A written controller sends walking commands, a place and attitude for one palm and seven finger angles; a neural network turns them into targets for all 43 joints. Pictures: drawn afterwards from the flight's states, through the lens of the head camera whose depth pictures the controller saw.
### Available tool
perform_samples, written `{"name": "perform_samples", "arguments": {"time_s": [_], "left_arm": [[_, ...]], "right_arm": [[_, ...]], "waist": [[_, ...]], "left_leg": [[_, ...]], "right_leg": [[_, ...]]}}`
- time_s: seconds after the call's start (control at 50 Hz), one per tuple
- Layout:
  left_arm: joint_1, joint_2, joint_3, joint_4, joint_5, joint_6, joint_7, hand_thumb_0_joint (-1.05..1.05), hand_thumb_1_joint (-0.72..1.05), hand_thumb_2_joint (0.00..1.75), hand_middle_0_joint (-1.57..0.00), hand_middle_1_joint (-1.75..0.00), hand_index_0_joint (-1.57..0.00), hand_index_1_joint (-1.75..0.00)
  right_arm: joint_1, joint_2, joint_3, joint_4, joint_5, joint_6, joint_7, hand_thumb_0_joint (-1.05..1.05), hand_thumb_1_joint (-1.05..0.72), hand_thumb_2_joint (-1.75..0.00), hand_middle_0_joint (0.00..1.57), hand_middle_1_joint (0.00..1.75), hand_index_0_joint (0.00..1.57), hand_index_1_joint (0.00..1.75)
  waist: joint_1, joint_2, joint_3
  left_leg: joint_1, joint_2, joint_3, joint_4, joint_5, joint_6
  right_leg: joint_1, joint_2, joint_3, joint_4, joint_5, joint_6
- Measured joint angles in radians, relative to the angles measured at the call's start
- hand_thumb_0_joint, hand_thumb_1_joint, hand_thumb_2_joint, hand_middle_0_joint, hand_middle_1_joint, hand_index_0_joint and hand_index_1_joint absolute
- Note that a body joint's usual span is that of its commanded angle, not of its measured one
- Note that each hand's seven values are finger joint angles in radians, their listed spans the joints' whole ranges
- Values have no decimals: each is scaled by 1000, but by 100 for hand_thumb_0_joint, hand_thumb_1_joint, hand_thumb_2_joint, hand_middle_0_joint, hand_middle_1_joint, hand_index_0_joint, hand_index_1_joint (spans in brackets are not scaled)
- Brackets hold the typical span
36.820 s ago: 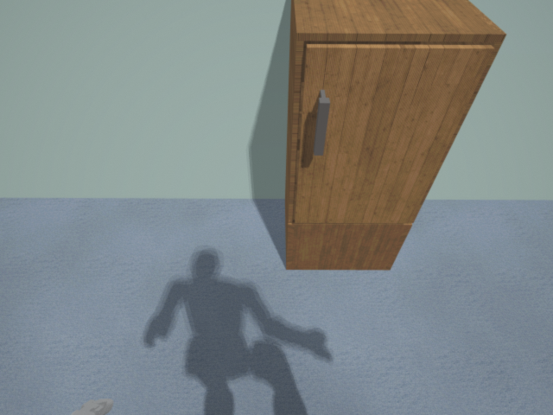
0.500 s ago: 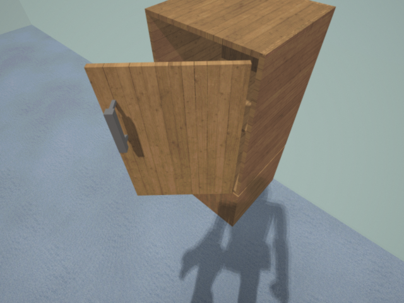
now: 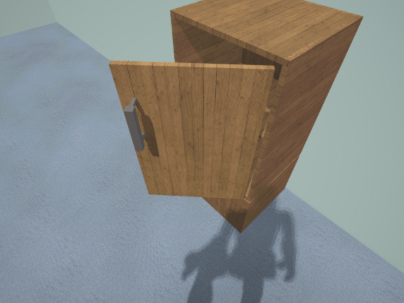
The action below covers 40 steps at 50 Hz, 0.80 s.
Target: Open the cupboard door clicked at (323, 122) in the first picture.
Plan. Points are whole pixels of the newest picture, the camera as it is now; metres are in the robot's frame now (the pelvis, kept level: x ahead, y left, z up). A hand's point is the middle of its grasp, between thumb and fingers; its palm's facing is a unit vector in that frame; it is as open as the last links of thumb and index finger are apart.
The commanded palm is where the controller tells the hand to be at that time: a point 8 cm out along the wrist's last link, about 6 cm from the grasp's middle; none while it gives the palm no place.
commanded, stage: come to a stop and stand still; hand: left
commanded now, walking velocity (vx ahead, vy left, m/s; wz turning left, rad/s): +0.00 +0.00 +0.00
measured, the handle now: (137, 124) +0.56 +0.23 +0.01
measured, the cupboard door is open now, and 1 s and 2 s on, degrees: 43 43 43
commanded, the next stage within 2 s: look again from close up in 0.70 s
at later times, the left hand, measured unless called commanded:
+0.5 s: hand out of the picture +0.04 +0.16 -0.16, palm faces +0.01 -0.97 -0.24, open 7.3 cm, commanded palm none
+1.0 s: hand out of the picture +0.04 +0.14 -0.16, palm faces +0.03 -0.97 -0.23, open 7.3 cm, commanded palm none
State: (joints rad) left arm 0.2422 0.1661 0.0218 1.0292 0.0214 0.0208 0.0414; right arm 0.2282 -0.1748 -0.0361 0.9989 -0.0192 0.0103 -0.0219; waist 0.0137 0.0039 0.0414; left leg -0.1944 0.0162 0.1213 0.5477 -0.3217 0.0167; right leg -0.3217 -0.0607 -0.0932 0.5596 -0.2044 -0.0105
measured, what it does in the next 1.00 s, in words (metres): stands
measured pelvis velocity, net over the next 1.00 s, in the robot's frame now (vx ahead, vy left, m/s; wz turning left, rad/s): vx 0.03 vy -0.04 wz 0.01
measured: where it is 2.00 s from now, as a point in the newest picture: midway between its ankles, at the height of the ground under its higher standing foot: outside the picture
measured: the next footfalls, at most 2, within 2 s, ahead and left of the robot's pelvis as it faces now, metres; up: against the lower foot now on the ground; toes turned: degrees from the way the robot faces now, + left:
none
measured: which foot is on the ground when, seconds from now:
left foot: down 0.00-1.00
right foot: down 0.00-1.00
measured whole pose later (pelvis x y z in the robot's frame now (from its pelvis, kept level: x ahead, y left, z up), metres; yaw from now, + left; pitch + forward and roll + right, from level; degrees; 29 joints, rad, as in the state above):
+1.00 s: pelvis +0.03 -0.04 +0.01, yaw +1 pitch -1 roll +1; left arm 0.24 0.16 0.00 1.13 0.01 -0.02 0.03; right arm 0.31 -0.14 0.01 1.13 -0.02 -0.02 -0.03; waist 0.00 0.02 0.05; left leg -0.10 0.06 0.09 0.40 -0.27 -0.05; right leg -0.24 0.00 -0.13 0.46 -0.20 -0.07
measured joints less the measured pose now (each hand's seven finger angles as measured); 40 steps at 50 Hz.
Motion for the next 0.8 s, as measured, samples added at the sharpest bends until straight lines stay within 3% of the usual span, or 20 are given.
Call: {"name": "perform_samples", "arguments": {"time_s": [0.2,0.56,0.8], "left_arm": [[96,10,-27,45,-2,-17,-21,0,91,90,-20,-29,-20,-30],[-25,-2,-29,80,-10,-46,-16,1,93,90,-20,-29,-20,-30],[-32,-1,-19,84,-10,-46,-15,0,93,90,-20,-29,-20,-30]], "right_arm": [[37,-30,28,-33,-3,-19,9,0,-93,-90,20,30,20,30],[93,17,56,118,-4,-28,4,0,-91,-90,20,30,20,30],[97,33,51,137,-5,-27,0,0,-91,-90,20,30,20,30]], "waist": [[2,42,-31],[-23,25,-1],[-25,21,1]], "left_leg": [[31,-10,1,-60,18,0],[88,14,-16,-136,47,-35],[90,35,-24,-143,49,-54]], "right_leg": [[15,-4,2,-25,-3,0],[64,23,-20,-73,-1,-30],[72,45,-31,-89,0,-49]]}}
